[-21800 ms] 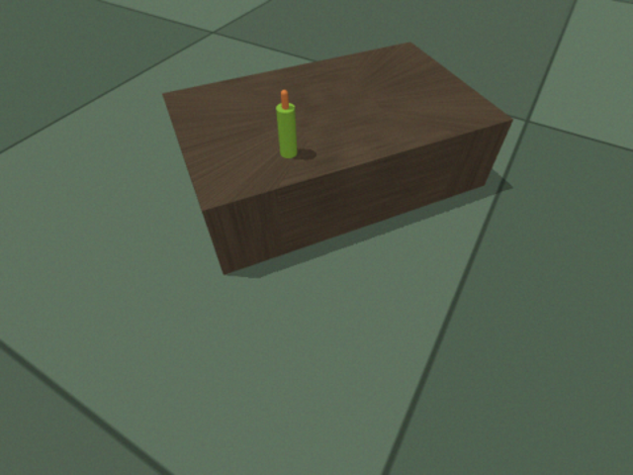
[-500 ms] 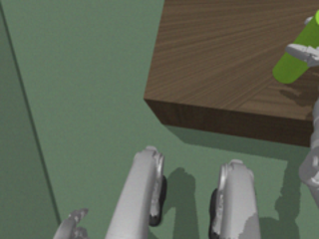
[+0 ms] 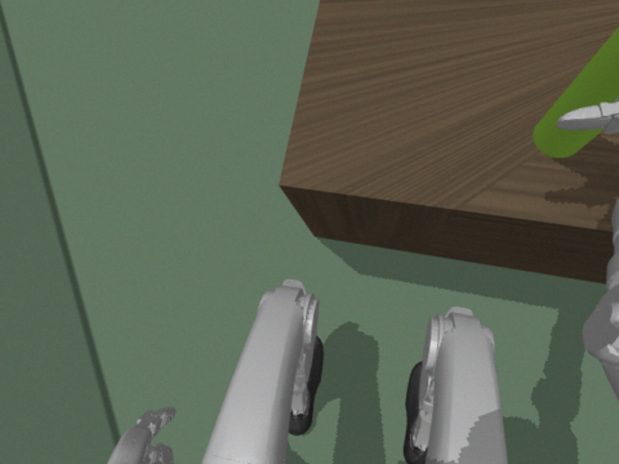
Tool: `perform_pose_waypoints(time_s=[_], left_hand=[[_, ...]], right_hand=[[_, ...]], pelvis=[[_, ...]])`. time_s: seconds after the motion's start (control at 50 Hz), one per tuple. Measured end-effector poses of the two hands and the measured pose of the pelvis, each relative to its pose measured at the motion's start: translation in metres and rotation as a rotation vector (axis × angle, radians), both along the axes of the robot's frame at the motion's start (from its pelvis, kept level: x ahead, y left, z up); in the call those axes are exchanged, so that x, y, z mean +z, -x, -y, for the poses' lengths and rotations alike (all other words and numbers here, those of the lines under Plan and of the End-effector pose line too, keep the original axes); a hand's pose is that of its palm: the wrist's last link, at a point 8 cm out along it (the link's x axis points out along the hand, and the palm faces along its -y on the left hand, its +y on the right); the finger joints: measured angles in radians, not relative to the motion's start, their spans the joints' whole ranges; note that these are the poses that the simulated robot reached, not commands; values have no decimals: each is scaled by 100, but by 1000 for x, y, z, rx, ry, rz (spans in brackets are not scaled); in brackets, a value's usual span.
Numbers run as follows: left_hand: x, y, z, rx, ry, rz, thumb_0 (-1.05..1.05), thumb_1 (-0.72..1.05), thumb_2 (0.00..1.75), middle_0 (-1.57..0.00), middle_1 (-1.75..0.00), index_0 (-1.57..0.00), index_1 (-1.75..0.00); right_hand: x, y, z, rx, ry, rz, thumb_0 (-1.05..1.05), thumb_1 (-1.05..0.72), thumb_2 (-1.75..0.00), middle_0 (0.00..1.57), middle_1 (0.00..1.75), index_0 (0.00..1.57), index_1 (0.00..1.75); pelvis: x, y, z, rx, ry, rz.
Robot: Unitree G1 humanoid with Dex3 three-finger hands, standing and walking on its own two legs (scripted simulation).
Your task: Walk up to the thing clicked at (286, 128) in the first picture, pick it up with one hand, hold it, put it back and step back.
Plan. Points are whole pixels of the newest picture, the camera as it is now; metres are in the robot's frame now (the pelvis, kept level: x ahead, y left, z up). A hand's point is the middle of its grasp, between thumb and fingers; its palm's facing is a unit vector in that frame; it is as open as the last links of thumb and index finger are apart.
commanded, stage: withdraw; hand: right
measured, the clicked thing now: (615, 79) +0.55 -0.23 +0.00
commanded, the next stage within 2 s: rise in 0.28 s
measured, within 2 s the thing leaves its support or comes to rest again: neither
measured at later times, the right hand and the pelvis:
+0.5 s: hand out of the picture +0.51 -0.36 +0.13, palm faces +0.36 +0.91 -0.21, open 17.6 cm; pelvis +0.01 -0.01 +0.09, yaw +1 degrees
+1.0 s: hand out of the picture +0.42 -0.38 +0.20, palm faces +0.21 +0.95 -0.24, open 16.3 cm; pelvis +0.05 -0.03 +0.23, yaw -1 degrees
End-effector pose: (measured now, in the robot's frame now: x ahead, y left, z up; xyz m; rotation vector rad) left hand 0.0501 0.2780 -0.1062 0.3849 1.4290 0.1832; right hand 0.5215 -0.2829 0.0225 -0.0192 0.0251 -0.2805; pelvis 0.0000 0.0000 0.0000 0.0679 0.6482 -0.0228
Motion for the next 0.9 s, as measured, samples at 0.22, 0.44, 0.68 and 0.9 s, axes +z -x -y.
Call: perform_pose_waypoints(time_s=[0.22,0.44,0.68,0.9], left_hand=[[16,-4,-1,22,-13,27,1,91,90,-21,-31,-21,-31],[75,-23,9,19,-8,102,1,90,89,-21,-30,-21,-30],[172,-33,12,8,-40,103,1,88,91,-21,-30,-20,-31],[241,-27,16,29,-87,157,1,90,91,-20,-29,-20,-30]], right_hand=[[35,7,35,-45,22,34,-2,61,-9,7,10,9,11],[117,36,104,-72,65,-50,-2,60,-8,2,7,4,7],[181,76,149,-257,177,-323,-2,52,-7,5,6,6,6],[224,102,165,-130,161,-445,-1,36,-16,7,9,8,9]], pelvis=[[13,-2,0,9,-4,22],[69,-10,4,2,-14,80],[152,-24,9,-26,-23,195],[209,-39,23,-34,-26,288]])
